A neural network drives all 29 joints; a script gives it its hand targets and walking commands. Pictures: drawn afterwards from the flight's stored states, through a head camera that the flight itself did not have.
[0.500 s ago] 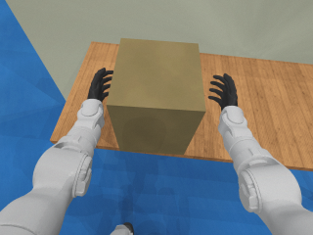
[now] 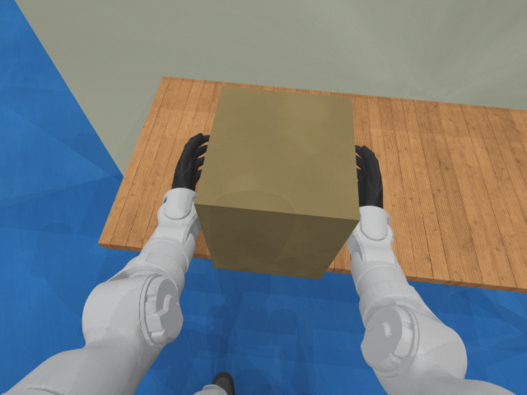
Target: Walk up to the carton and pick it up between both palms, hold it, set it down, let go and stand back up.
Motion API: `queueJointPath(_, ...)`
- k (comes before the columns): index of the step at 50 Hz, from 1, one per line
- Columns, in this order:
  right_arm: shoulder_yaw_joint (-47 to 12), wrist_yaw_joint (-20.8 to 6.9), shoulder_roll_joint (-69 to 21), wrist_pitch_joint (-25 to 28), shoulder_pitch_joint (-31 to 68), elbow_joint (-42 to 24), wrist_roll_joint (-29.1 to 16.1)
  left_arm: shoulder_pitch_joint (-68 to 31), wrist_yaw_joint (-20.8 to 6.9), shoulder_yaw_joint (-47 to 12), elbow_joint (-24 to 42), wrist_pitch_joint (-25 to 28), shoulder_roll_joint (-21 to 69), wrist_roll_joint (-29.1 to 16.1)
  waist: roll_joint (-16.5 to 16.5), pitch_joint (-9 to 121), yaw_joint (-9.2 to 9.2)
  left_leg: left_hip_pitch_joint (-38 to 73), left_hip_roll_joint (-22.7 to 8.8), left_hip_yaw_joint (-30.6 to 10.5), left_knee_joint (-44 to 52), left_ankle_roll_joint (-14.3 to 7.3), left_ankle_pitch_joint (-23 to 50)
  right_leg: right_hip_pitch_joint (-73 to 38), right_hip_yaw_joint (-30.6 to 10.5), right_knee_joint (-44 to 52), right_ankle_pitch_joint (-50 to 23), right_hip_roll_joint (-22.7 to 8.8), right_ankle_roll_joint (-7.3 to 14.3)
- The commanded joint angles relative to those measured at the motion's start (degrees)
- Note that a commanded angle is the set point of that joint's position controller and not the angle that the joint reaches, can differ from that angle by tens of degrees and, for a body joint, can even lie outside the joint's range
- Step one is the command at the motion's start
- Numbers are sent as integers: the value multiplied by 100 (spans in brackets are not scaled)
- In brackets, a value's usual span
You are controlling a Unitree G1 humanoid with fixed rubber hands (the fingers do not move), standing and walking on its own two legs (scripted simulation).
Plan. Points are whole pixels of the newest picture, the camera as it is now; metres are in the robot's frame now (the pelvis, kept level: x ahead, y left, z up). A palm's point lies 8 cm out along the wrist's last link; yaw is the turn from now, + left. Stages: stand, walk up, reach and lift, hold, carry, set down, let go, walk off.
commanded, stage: reach and lift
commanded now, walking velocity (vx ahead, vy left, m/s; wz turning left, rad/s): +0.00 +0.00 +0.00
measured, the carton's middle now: (275, 192) +0.43 +0.00 +0.00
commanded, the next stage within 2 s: none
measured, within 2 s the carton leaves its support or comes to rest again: neither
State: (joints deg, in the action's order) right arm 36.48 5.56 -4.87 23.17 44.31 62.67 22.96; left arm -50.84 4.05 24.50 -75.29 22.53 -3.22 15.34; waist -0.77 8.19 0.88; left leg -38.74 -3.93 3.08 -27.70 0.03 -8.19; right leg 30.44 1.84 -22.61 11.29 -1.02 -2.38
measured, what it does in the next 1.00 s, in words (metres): stands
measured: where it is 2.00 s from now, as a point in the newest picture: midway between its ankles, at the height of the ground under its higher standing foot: outside the picture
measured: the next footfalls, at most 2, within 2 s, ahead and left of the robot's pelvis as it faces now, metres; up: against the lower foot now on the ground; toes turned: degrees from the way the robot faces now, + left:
none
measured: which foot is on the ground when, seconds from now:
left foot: down 0.00-1.00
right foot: down 0.00-1.00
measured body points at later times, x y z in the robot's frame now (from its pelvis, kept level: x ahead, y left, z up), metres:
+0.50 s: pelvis +0.01 -0.02 +0.01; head +0.10 +0.01 +0.45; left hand +0.44 +0.15 +0.02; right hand +0.42 -0.15 +0.03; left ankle +0.03 +0.11 -0.73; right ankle -0.03 -0.15 -0.73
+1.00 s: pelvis +0.01 -0.02 +0.01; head +0.10 +0.01 +0.45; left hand +0.44 +0.15 +0.02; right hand +0.42 -0.15 +0.03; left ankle +0.03 +0.11 -0.73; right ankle -0.03 -0.15 -0.73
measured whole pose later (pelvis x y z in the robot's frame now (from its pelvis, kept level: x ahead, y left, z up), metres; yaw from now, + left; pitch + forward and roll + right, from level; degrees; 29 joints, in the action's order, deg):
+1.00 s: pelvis +0.01 -0.02 +0.01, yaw +1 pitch +17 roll -1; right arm 40.4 6.1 -9.3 21.9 40.8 57.7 27.4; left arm -47.0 1.0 29.2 -68.6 19.6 -1.4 21.1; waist 2.6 6.8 0.3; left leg -31.7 -3.8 3.0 -19.5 1.2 -5.1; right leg 24.5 2.4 -17.0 9.8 -0.8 -1.3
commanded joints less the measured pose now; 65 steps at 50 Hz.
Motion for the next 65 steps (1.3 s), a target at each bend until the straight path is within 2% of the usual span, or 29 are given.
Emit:
queueJointPath(1,-1794,-910,-2821,155,2746,234,773,-2704,-752,-1059,151,121,2882,655,-157,3543,56,3661,163,231,-151,437,2755,-942,539,118,-2250,473,109)
queueJointPath(3,-1748,-890,-2873,174,2713,200,790,-2693,-755,-1025,189,128,2870,660,-153,3472,0,3606,173,259,-40,408,2663,-1139,509,156,-2322,442,96)
queueJointPath(7,-1663,-841,-2987,167,2669,170,834,-2685,-766,-1014,255,82,2844,699,-246,3361,7,3431,199,328,58,398,2514,-1349,446,212,-2409,364,100)
queueJointPath(15,-1654,-740,-3189,176,2767,-174,905,-2663,-845,-891,429,10,2841,769,-211,3411,15,3058,284,369,286,317,2328,-2013,370,132,-3031,242,33)
queueJointPath(17,-1633,-731,-3250,150,2731,-182,932,-2699,-864,-834,519,-2,2868,808,-227,3402,0,2996,293,388,350,311,2190,-2096,378,149,-2978,216,27)
queueJointPath(24,-1625,-698,-3415,121,2711,-394,1020,-2605,-882,-634,628,-84,2847,936,-94,3421,-67,2886,296,408,467,220,2282,-2404,352,101,-3366,184,-34)
queueJointPath(29,-1590,-711,-3419,140,2748,-395,1043,-2694,-845,-727,728,-108,2924,912,-191,3570,-41,3094,256,418,440,244,2395,-2199,399,162,-3194,188,11)
queueJointPath(31,-1570,-719,-3426,129,2785,-392,1051,-2661,-847,-660,657,-132,2912,954,-152,3485,-110,3088,251,411,484,236,2311,-2174,400,207,-3067,194,6)
queueJointPath(36,-1590,-736,-3449,139,2814,-434,1029,-2681,-832,-700,755,-147,2986,946,-191,3605,-114,3204,244,411,482,245,2341,-2131,413,240,-2909,212,34)
queueJointPath(39,-1597,-732,-3416,121,2793,-395,1008,-2627,-824,-710,742,-190,2981,958,-202,3494,-127,3130,245,440,484,226,2384,-2170,402,229,-3054,193,39)
queueJointPath(41,-1631,-741,-3455,134,2837,-405,991,-2655,-829,-687,741,-181,2996,942,-145,3553,-177,3096,244,417,508,200,2345,-2191,396,221,-3004,210,27)
queueJointPath(44,-1609,-752,-3457,120,2800,-297,1015,-2689,-798,-702,728,-177,3033,954,-228,3538,-187,3104,238,437,516,215,2297,-2112,412,247,-2869,209,55)
queueJointPath(46,-1606,-748,-3453,126,2812,-309,989,-2743,-787,-754,798,-180,3062,913,-197,3521,-174,3171,225,421,527,223,2292,-2064,432,267,-2800,227,66)
queueJointPath(47,-1564,-741,-3419,145,2839,-292,1002,-2773,-783,-815,779,-192,3090,897,-234,3521,-108,3236,213,399,510,245,2365,-1956,459,285,-2785,239,66)
queueJointPath(51,-1684,-729,-3486,149,2763,-243,996,-2679,-776,-804,738,-189,3116,951,-228,3570,-172,3181,218,435,484,221,2351,-2045,407,310,-2824,226,91)
queueJointPath(53,-1689,-734,-3446,196,2875,-339,985,-2754,-764,-868,750,-167,3170,894,-209,3675,-123,3058,227,406,512,203,2258,-2097,416,260,-2860,214,85)
queueJointPath(60,-1768,-730,-3428,246,2850,-149,930,-2782,-730,-971,724,-139,3225,887,-291,3620,-165,3186,190,382,508,249,2290,-1944,401,340,-2769,222,116)
queueJointPath(63,-1754,-709,-3393,276,2893,-127,967,-2873,-738,-931,708,-104,3215,863,-209,3592,-133,3084,197,383,546,236,2167,-2027,418,340,-2760,220,92)
queueJointPath(65,-1814,-717,-3417,299,2950,-142,968,-2883,-738,-968,662,-74,3227,841,-205,3666,-197,3024,196,387,561,204,2159,-2026,388,312,-2782,213,96)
